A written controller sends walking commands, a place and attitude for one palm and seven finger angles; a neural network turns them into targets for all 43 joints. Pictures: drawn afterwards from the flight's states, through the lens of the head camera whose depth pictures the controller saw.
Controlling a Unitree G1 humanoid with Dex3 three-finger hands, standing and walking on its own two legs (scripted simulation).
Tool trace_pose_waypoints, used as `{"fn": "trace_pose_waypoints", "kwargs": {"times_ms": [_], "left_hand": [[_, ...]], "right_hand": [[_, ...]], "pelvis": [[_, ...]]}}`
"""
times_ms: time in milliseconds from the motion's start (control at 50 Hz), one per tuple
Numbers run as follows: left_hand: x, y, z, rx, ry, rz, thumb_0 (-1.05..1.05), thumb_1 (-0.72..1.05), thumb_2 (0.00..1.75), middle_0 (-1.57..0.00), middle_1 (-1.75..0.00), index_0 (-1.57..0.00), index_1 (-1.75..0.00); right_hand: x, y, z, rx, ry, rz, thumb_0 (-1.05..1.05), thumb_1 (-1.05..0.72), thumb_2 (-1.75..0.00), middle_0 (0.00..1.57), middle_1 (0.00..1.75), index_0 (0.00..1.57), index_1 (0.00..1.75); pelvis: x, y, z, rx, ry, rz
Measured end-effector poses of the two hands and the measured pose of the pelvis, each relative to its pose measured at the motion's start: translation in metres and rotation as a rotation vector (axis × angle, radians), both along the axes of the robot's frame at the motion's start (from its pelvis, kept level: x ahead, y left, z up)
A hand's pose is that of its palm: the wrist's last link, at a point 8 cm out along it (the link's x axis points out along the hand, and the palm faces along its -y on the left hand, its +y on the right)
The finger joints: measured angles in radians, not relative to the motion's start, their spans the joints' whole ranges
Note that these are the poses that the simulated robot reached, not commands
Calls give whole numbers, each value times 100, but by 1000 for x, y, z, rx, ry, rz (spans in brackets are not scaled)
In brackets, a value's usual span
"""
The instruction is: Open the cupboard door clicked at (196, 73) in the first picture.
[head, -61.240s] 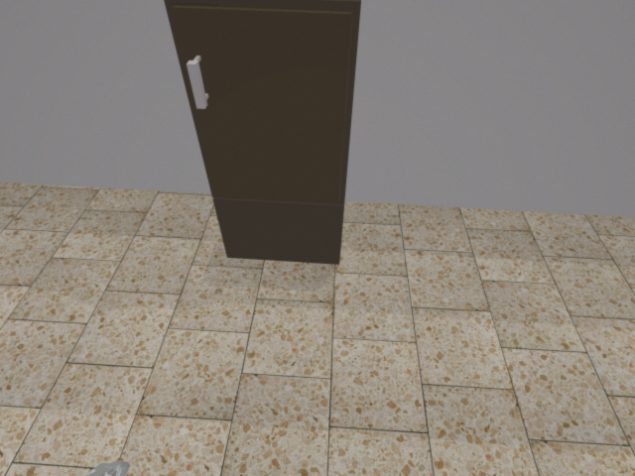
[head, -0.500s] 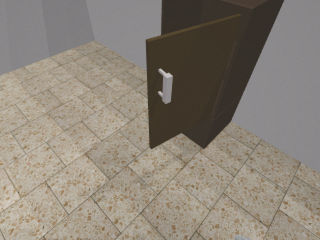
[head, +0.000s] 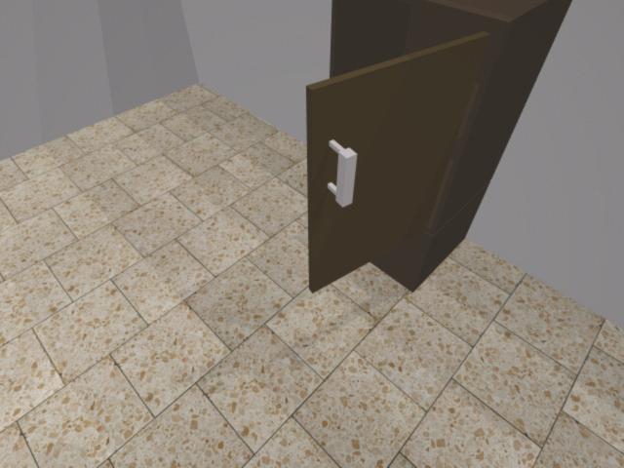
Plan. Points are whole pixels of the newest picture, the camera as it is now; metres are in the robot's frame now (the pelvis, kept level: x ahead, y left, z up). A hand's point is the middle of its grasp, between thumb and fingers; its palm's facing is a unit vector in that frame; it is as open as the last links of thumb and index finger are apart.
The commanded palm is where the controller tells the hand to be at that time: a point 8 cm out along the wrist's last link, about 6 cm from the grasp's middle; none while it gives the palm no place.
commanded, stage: let the arm hang, fingers relaxed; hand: left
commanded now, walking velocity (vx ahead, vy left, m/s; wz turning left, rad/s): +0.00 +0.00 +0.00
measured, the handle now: (339, 173) +0.63 -0.02 +0.01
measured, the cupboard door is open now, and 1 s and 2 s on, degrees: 78 78 78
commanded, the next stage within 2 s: look to check the result in 0.32 s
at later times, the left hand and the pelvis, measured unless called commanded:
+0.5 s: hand out of the picture +0.01 +0.15 -0.17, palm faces +0.04 -0.98 -0.18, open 7.4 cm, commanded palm none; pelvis +0.03 -0.01 +0.00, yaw +0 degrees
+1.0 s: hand out of the picture +0.03 +0.14 -0.17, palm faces +0.04 -0.98 -0.17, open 7.4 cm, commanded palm none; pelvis +0.05 -0.02 +0.00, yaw +0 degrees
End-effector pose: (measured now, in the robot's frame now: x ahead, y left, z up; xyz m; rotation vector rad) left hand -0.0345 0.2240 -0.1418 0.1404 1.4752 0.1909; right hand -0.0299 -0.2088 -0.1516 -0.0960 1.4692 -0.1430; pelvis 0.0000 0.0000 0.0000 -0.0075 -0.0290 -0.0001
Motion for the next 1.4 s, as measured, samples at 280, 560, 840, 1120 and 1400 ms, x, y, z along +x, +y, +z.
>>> {"fn": "trace_pose_waypoints", "kwargs": {"times_ms": [280, 560, 840, 1120, 1400], "left_hand": [[30, -23, -5, -54, -40, -8, 0, 90, 90, -20, -30, -20, -30], [43, -23, 0, -26, -20, -8, 0, 90, 90, -20, -30, -20, -30], [58, -32, 0, -31, -26, -11, 0, 90, 90, -20, -30, -20, -30], [65, -39, -1, -34, -28, -7, 0, 90, 90, -20, -30, -20, -30], [66, -40, 0, -28, -25, -5, 0, 90, 90, -20, -30, -20, -30]], "right_hand": [[27, 4, 1, 0, -40, -1, 0, -91, -89, 20, 30, 19, 30], [46, -4, 1, 2, -32, 4, 0, -91, -89, 20, 30, 19, 30], [61, -15, 3, -7, -27, 13, 0, -91, -89, 19, 30, 19, 30], [72, -24, 4, -18, -32, 15, 0, -91, -89, 20, 30, 19, 30], [75, -28, 5, -20, -29, 17, 0, -91, -89, 20, 30, 19, 30]], "pelvis": [[15, 0, 1, 7, 13, -3], [33, -7, 3, 13, 10, -5], [46, -16, 4, 13, 7, -4], [55, -22, 4, 14, 5, -5], [58, -26, 5, 14, 2, -4]]}}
